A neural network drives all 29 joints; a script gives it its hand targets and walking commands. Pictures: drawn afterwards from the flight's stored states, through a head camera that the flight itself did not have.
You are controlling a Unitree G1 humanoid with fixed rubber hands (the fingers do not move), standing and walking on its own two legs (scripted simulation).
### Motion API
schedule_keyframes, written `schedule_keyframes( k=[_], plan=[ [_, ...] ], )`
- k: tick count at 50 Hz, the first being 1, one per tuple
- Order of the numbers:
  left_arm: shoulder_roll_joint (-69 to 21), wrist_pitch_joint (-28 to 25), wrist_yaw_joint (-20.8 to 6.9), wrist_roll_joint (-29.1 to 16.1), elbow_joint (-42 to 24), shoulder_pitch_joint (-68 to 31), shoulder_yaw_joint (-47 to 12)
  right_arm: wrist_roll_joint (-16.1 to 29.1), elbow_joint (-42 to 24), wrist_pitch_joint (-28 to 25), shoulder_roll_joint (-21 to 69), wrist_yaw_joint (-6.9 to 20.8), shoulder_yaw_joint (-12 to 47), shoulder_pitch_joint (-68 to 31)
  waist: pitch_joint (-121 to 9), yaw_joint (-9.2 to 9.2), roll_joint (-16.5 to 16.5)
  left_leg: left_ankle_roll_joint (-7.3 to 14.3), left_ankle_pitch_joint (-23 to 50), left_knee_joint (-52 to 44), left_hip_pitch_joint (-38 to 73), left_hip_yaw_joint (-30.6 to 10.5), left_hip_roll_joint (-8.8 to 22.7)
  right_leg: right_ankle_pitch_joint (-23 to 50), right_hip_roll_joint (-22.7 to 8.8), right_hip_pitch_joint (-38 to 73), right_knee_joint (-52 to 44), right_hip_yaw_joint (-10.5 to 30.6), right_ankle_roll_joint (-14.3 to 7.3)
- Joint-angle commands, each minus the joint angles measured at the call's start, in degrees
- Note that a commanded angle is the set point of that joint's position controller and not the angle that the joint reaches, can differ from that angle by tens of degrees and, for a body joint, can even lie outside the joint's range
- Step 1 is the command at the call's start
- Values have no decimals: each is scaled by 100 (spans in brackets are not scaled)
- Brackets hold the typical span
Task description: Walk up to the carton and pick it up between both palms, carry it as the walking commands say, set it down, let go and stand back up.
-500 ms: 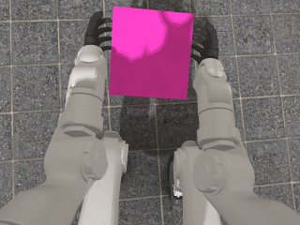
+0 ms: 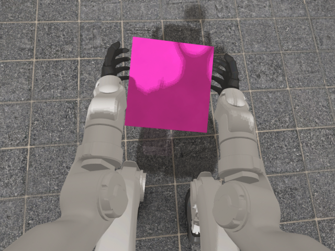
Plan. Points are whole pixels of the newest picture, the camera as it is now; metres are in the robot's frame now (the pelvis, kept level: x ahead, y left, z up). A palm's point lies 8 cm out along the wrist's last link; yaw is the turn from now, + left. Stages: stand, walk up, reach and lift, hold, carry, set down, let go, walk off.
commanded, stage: reach and lift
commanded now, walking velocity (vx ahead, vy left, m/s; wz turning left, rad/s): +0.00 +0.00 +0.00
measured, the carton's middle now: (167, 92) +0.49 +0.04 -0.13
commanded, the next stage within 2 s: none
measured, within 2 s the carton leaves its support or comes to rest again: neither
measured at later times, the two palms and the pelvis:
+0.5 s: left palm (103, 70) +0.46 +0.17 +0.03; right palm (246, 82) +0.47 -0.09 +0.03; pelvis +0.02 +0.00 +0.07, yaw +1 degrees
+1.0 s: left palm (93, 60) +0.43 +0.16 +0.10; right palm (274, 75) +0.44 -0.10 +0.11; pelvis +0.03 +0.00 +0.13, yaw +2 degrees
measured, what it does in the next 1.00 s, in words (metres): rises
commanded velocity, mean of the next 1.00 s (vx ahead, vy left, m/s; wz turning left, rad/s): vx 0.00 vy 0.00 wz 0.00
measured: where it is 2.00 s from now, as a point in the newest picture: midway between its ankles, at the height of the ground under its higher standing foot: (163, 216)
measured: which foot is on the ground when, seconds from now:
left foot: down 0.00-1.00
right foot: down 0.00-1.00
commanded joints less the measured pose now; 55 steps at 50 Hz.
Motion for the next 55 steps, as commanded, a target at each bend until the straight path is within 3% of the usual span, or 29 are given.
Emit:
schedule_keyframes(
  k=[1, 42, 55],
  plan=[
    [-5987, -77, -1917, -956, 627, -3143, -2813, 847, 742, -4, 5528, 1709, 3108, -3715, -5276, 101, 380, -49, 675, -887, 4759, 754, -868, 692, 857, 1522, -1324, -696, -128],
    [-6472, -230, -2097, -697, 271, -1475, -3280, 618, 589, -125, 6152, 1794, 3537, -1799, -4206, 20, 244, 105, 1265, -2942, 6697, 534, -827, 1544, 718, 4060, -3440, -229, -204],
    [-6570, -190, -2098, -566, 144, -1035, -3245, 477, 580, -89, 6134, 1895, 3500, -1324, -3511, 12, 253, 138, 1227, -3830, 7699, 404, -745, 1507, 647, 4745, -4256, -134, -301]
  ],
)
